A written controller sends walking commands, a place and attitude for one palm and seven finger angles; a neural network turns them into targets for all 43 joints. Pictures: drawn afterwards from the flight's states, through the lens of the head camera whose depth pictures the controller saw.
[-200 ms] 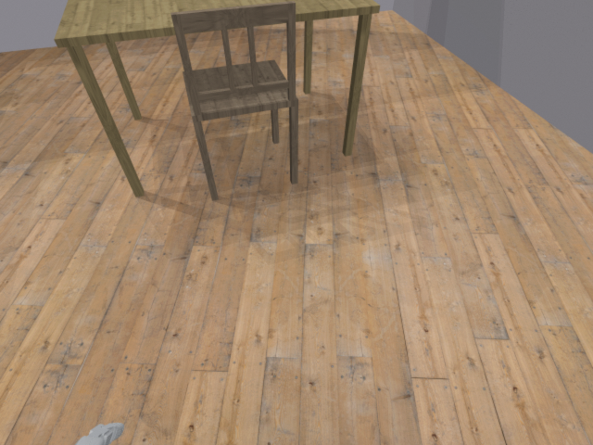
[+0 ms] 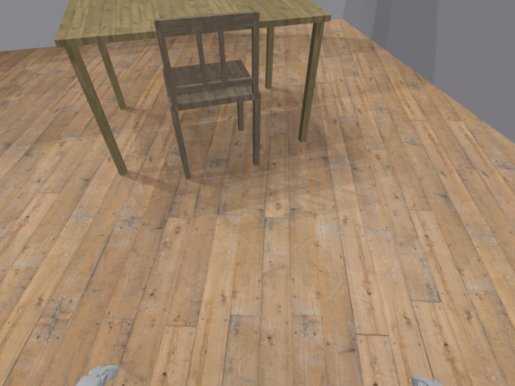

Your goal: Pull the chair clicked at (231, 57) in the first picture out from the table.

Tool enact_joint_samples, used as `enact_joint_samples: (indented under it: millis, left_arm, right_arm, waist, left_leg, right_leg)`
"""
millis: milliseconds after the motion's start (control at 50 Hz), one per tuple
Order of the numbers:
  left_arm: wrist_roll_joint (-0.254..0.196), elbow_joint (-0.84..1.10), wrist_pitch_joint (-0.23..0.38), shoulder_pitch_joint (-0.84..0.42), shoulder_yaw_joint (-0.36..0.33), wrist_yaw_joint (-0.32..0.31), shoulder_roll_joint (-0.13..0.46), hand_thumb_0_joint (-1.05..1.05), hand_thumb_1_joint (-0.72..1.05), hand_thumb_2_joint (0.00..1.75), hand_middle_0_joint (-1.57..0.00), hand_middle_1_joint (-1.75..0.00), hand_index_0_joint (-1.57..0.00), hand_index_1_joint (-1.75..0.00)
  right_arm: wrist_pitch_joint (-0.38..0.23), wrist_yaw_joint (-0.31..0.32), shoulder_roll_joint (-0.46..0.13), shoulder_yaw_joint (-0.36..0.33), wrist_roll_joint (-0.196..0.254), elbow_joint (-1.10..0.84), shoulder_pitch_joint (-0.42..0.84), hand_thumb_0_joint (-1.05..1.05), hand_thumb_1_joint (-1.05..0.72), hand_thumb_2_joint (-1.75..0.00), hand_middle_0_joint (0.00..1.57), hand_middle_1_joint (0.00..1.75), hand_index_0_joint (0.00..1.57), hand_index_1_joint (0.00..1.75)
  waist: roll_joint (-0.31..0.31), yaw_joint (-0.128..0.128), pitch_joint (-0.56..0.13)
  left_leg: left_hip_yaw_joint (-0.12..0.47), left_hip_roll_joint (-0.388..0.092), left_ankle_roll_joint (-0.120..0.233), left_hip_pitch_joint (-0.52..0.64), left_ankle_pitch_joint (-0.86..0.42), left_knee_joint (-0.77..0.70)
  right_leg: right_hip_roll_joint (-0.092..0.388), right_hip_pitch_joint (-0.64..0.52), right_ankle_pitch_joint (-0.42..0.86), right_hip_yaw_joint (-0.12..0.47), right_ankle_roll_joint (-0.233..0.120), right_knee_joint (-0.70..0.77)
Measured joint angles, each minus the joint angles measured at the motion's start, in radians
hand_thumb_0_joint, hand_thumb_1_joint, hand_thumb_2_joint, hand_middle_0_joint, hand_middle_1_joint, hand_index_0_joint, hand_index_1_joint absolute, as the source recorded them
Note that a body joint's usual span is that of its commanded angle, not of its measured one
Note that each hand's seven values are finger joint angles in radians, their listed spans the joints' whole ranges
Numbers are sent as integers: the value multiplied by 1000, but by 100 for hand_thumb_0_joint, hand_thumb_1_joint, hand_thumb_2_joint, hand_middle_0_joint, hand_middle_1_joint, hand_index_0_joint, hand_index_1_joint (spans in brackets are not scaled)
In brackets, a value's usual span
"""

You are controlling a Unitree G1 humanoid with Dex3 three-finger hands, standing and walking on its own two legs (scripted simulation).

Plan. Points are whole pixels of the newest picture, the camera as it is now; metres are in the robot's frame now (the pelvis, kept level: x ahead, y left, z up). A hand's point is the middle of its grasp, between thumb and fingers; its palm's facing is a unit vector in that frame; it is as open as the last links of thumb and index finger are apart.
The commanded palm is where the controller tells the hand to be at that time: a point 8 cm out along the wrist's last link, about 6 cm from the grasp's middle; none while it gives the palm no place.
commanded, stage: stand and wait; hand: left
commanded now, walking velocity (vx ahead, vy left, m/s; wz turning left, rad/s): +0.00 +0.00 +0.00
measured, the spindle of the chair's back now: (201, 59) +1.36 +0.31 -0.11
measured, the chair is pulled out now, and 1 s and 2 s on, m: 0.00 0.00 0.00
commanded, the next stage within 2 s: look at it before walking up in 0.84 s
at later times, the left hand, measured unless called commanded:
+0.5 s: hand out of the picture +0.05 +0.24 -0.15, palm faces -0.02 -0.94 -0.34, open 7.4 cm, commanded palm none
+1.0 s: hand out of the picture +0.05 +0.24 -0.15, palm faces -0.04 -0.94 -0.32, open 7.4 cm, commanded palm none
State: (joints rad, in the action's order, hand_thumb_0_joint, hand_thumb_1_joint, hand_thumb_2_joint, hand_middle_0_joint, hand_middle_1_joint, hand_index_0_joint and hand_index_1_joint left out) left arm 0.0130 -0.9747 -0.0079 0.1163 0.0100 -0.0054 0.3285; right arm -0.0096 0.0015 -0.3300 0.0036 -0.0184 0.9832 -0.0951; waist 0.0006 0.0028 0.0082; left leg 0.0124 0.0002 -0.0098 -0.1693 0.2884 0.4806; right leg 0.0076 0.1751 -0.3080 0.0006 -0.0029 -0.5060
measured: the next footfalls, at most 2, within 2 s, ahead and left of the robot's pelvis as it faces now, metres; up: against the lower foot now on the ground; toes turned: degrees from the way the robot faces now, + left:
none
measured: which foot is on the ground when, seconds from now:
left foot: down 0.00-1.00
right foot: down 0.00-1.00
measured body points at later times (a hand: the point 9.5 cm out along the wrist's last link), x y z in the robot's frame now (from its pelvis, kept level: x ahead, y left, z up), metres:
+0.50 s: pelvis -0.02 -0.01 +0.01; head -0.02 -0.01 +0.46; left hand +0.05 +0.29 -0.13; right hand +0.06 -0.30 -0.13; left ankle -0.02 +0.13 -0.74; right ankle -0.02 -0.12 -0.74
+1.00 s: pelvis -0.03 +0.00 +0.01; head -0.02 +0.00 +0.46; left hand +0.05 +0.29 -0.13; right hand +0.04 -0.29 -0.13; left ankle -0.02 +0.13 -0.74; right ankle -0.02 -0.12 -0.74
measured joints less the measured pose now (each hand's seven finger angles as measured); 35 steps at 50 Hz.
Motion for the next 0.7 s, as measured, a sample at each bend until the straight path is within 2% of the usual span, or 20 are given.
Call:
enact_joint_samples:
  millis: [360, 700]
  left_arm:
    - [-1, -79, -1, 42, -8, 2, 7, 1, 90, 89, -20, -30, -21, -30]
    - [1, -104, 4, 27, -5, 5, 7, 1, 90, 89, -20, -30, -21, -30]
  right_arm:
    - [7, 1, -9, -5, 6, 85, -27, 1, -90, -90, 21, 30, 21, 30]
    - [3, -5, -5, -2, 7, 124, -38, 1, -90, -90, 21, 30, 21, 30]
  waist:
    - [2, -5, 30]
    - [0, 1, 26]
  left_leg:
    - [5, -13, -9, 23, -50, -59]
    - [1, -14, -8, 24, -86, -91]
  right_leg:
    - [-12, -27, 54, -5, -8, 68]
    - [-13, -28, 94, -2, -6, 103]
